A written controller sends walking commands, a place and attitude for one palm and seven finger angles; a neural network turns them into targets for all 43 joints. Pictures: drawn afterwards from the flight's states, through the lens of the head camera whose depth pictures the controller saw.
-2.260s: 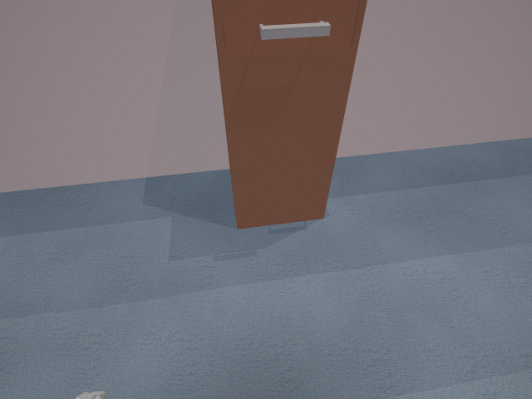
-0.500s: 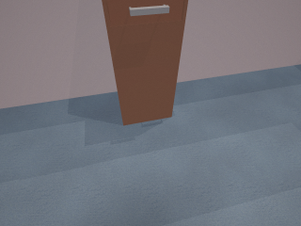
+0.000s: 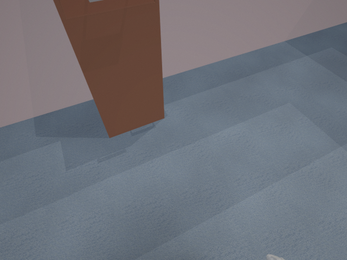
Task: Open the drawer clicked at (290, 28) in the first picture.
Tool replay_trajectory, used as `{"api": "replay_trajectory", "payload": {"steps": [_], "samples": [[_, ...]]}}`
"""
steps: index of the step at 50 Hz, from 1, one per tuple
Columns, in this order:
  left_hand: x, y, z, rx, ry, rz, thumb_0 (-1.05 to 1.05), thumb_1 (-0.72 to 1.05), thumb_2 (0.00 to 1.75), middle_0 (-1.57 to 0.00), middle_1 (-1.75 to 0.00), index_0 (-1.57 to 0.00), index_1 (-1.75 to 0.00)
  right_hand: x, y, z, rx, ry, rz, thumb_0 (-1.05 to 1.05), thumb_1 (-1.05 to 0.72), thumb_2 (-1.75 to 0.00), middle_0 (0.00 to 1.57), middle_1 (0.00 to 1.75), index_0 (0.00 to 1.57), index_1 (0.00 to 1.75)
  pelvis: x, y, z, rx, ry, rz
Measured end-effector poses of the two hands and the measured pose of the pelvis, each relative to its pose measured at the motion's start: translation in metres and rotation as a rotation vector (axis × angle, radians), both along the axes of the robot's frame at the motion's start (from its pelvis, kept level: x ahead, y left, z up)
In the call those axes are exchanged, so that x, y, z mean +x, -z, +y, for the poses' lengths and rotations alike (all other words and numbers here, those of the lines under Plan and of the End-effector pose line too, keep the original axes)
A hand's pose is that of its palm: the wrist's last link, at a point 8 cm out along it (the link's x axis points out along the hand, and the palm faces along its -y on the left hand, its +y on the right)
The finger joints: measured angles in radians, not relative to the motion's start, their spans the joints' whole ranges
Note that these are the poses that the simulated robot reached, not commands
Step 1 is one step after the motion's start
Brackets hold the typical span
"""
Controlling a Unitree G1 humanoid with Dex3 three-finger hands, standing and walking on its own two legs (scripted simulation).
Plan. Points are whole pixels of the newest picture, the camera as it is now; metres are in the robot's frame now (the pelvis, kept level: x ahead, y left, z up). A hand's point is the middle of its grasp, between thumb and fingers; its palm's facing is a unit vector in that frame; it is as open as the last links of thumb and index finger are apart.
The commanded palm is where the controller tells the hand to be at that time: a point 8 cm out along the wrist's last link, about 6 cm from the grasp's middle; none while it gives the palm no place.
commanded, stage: walk to a spot facing it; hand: left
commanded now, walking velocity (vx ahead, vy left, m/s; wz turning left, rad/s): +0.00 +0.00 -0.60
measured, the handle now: out of the picture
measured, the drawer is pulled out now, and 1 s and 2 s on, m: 0.00 0.00 0.00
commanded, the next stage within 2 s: turn to face it in 1.34 s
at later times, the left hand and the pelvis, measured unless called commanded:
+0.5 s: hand (141, 232) +0.21 +0.12 -0.16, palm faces -0.37 -0.90 -0.24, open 7.4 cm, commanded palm none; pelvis +0.02 -0.04 -0.02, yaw -20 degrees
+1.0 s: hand (155, 204) +0.29 +0.09 -0.19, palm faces -0.48 -0.86 -0.16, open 7.4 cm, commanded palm none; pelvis +0.19 -0.08 +0.00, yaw -33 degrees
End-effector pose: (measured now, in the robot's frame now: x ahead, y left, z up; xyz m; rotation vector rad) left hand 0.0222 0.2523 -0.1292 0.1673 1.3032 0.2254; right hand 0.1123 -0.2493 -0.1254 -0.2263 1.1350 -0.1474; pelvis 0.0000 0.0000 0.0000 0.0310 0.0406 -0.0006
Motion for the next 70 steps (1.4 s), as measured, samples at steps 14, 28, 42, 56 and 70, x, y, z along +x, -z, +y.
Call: {"api": "replay_trajectory", "payload": {"steps": [14, 28, 42, 56, 70], "samples": [[0.073, -0.004, 0.029, -0.010, 0.225, -0.075, 0.00, 0.91, 0.90, -0.20, -0.30, -0.20, -0.30, -0.104, -0.012, 0.008, -0.036, 0.199, 0.025, 0.01, -0.90, -0.90, 0.20, 0.30, 0.21, 0.30, -0.009, -0.003, 0.017, -0.049, 0.194, -0.028], [0.201, -0.003, -0.111, -0.056, 0.522, -0.241, 0.00, 0.91, 0.90, -0.20, -0.30, -0.20, -0.30, -0.221, 0.023, -0.033, 0.047, 0.490, 0.315, 0.01, -0.90, -0.90, 0.20, 0.30, 0.20, 0.30, 0.026, 0.015, -0.048, -0.057, 0.369, -0.038], [0.214, 0.026, -0.111, -0.090, 0.510, 0.029, 0.00, 0.90, 0.90, -0.21, -0.30, -0.21, -0.30, -0.034, -0.007, -0.072, -0.002, 0.493, -0.031, 0.01, -0.90, -0.90, 0.20, 0.30, 0.20, 0.30, 0.127, 0.007, -0.068, -0.082, 0.479, -0.044], [0.364, 0.011, -0.160, -0.086, 0.626, 0.013, 0.00, 0.91, 0.90, -0.20, -0.30, -0.20, -0.30, -0.022, -0.003, -0.028, 0.065, 0.724, 0.139, 0.00, -0.93, -0.90, 0.20, 0.30, 0.21, 0.30, 0.230, -0.007, -0.096, -0.054, 0.627, -0.039], [0.510, 0.018, -0.374, -0.125, 0.909, -0.102, 0.00, 0.91, 0.90, -0.20, -0.30, -0.20, -0.30, -0.037, 0.026, -0.021, 0.313, 0.973, 0.416, 0.01, -0.90, -0.90, 0.20, 0.30, 0.21, 0.30, 0.302, 0.019, -0.214, -0.032, 0.762, -0.034]]}}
